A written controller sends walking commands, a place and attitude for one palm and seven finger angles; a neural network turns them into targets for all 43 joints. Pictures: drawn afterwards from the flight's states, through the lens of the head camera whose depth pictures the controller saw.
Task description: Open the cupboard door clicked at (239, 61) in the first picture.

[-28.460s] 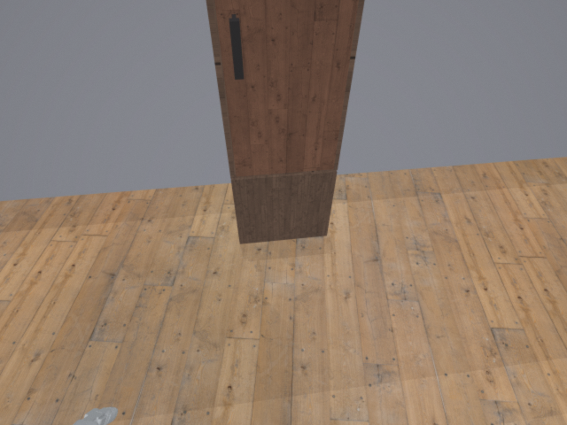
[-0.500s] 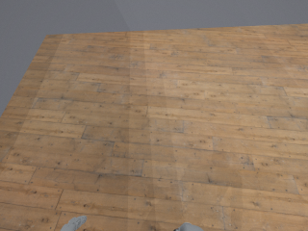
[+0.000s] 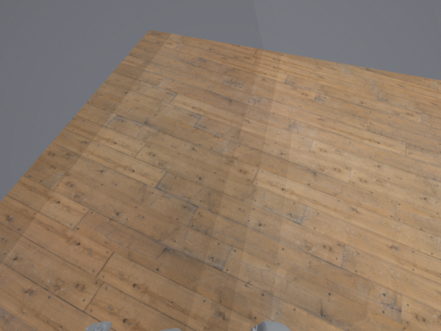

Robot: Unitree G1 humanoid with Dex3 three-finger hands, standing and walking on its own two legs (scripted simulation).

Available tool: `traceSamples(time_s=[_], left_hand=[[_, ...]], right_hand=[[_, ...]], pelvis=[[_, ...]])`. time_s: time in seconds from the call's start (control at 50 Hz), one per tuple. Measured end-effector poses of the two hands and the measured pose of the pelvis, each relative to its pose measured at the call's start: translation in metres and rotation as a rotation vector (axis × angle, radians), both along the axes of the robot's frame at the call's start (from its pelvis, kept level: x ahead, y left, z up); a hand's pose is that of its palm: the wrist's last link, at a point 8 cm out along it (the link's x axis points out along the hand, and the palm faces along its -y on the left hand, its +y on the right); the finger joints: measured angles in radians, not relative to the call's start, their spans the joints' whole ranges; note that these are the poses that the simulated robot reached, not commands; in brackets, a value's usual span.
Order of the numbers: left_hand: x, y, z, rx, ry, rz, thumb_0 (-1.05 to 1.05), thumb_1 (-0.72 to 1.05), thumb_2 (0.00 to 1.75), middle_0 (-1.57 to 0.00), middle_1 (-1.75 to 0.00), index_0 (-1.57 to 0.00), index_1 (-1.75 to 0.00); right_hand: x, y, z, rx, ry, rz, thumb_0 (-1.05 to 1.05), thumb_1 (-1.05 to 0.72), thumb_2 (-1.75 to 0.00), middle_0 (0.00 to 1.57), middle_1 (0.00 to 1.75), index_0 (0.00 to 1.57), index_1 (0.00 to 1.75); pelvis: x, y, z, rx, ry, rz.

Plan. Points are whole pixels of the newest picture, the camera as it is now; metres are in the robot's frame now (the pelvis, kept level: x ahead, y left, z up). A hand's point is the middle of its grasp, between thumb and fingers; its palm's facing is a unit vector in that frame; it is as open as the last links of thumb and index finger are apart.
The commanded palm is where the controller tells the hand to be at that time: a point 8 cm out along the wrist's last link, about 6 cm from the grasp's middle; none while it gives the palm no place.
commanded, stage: turn to face it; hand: left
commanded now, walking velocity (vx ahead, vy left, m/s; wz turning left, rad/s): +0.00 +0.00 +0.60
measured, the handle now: out of the picture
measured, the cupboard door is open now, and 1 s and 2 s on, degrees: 40 40 40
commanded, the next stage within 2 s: none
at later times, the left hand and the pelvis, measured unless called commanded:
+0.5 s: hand out of the picture -0.02 +0.14 -0.17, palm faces +0.35 -0.91 -0.22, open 7.4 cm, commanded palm none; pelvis +0.02 -0.05 +0.00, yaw +19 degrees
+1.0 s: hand out of the picture +0.00 +0.12 -0.14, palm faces +0.56 -0.78 -0.29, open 7.4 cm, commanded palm none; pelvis +0.04 -0.10 +0.01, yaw +36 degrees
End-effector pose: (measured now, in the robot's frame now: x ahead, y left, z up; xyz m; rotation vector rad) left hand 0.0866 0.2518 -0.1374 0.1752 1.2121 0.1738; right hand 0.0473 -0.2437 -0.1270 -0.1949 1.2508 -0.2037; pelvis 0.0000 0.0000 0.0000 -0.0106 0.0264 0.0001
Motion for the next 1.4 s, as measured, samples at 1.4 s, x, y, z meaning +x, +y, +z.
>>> traceSamples(time_s=[1.4], left_hand=[[-0.202,-0.117,0.009,0.035,0.026,0.87,0.01,0.91,0.9,-0.2,-0.3,-0.2,-0.3]], right_hand=[[0.24,0.05,0.003,0.019,-0.051,0.919,0.0,-0.9,-0.9,0.21,0.3,0.2,0.3]], pelvis=[[0.038,-0.097,0.0,0.01,-0.009,0.873]])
